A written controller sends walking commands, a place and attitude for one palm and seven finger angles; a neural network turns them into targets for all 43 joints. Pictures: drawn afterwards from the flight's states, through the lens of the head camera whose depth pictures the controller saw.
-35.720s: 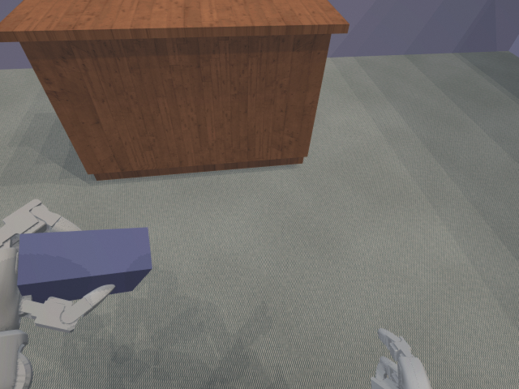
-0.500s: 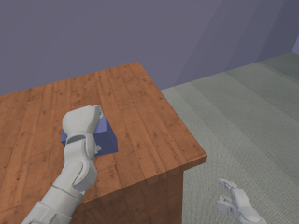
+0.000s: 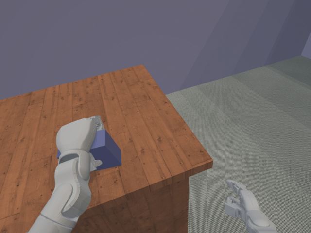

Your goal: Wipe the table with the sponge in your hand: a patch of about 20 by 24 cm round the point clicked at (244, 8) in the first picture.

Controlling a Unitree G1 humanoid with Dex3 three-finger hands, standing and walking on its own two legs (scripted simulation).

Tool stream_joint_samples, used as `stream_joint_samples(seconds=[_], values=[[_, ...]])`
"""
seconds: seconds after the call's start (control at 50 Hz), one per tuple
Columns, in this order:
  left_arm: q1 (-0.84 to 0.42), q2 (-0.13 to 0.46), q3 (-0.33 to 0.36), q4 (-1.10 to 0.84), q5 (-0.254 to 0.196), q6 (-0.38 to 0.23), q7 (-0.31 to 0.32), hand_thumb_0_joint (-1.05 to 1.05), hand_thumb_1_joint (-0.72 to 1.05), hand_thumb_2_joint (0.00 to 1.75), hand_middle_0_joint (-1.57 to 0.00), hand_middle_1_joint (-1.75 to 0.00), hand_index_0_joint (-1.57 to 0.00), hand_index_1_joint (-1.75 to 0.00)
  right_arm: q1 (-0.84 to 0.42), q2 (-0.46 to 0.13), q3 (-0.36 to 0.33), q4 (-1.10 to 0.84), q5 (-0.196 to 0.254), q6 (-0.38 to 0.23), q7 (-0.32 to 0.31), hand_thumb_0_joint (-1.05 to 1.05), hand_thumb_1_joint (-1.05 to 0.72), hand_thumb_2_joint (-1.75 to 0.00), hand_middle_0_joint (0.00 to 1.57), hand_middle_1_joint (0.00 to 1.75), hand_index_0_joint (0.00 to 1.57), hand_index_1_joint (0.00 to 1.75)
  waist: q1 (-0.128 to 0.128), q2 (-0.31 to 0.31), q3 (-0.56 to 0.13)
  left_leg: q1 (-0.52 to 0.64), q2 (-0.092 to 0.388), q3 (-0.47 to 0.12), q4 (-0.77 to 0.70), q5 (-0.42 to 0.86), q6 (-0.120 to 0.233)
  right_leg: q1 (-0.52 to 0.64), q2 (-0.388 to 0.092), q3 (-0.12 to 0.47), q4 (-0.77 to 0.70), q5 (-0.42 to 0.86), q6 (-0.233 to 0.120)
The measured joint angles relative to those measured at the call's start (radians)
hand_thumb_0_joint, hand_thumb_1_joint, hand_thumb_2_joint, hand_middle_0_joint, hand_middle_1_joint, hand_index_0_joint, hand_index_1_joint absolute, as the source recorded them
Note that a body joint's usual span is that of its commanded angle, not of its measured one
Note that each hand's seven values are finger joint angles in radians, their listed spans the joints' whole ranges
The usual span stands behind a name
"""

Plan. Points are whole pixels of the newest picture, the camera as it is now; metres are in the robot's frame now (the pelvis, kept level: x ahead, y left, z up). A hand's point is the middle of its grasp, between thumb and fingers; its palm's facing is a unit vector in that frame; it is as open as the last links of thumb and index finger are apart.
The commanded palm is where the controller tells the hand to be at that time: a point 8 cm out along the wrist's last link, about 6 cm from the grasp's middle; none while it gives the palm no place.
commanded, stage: slide back across to the middle lane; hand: left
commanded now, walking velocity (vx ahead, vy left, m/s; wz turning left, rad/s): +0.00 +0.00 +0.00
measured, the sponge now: (95, 156) +0.29 +0.21 +0.08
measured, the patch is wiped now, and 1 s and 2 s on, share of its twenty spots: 1.00 1.00 1.00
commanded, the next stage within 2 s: wipe forward along the middle lane in 0.52 s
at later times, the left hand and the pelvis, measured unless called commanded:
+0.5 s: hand (61, 152) +0.25 +0.26 +0.14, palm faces +0.16 -0.16 -0.97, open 9.2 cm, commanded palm +0.21 +0.26 +0.20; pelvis +0.00 +0.01 +0.00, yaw +0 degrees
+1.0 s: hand (61, 148) +0.27 +0.28 +0.13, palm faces +0.05 -0.06 -1.00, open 9.1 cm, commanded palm +0.24 +0.28 +0.18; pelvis -0.02 +0.01 +0.00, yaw +2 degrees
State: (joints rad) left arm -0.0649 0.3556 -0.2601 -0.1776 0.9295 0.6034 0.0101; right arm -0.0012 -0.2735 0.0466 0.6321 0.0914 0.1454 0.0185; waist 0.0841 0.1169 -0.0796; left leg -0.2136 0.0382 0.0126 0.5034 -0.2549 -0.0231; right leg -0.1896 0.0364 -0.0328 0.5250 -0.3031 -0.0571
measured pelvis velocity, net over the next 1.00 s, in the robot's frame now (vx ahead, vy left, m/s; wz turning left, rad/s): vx -0.02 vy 0.01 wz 0.03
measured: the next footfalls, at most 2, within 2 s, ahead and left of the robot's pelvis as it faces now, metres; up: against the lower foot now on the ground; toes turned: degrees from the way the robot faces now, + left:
none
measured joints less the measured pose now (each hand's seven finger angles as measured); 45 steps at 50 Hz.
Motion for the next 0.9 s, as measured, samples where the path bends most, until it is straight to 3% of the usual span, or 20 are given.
stream_joint_samples(seconds=[0.2,0.44,0.7,0.9], values=[[0.022,0.022,0.042,-0.060,-0.046,-0.007,-0.021,0.01,-0.44,1.07,-0.77,-1.47,-0.83,-1.44,0.000,0.017,0.012,-0.007,-0.008,0.002,-0.016,0.02,-0.91,-0.90,0.20,0.30,0.20,0.30,0.006,-0.008,0.010,0.008,-0.003,0.009,-0.007,0.000,-0.002,0.003,-0.003,0.010,-0.003,0.002,0.004],[0.077,0.097,0.107,-0.100,-0.073,0.006,-0.050,0.00,-0.45,1.07,-0.79,-1.45,-0.84,-1.42,0.009,0.007,0.014,-0.011,-0.010,-0.011,-0.033,0.02,-0.91,-0.90,0.20,0.30,0.20,0.30,0.018,-0.005,0.023,0.014,-0.006,0.006,-0.004,0.002,0.002,0.014,-0.006,0.007,-0.007,0.006,0.008],[0.063,0.120,0.116,-0.027,-0.033,-0.051,-0.090,0.00,-0.45,1.07,-0.79,-1.45,-0.85,-1.42,0.011,0.000,0.015,0.011,-0.014,-0.070,-0.057,0.02,-0.91,-0.90,0.20,0.30,0.20,0.30,0.027,0.006,0.037,0.003,-0.018,-0.012,-0.013,0.025,0.008,0.012,-0.017,-0.010,-0.020,0.023,0.015],[-0.079,0.103,0.084,0.143,0.010,-0.088,-0.096,-0.01,-0.47,1.07,-0.81,-1.43,-0.86,-1.40,0.013,0.009,0.022,0.046,-0.014,-0.100,-0.070,0.02,-0.91,-0.90,0.20,0.30,0.20,0.30,0.028,0.004,0.045,0.001,-0.026,-0.022,-0.035,0.048,0.009,0.011,-0.024,-0.020,-0.033,0.037,0.015]])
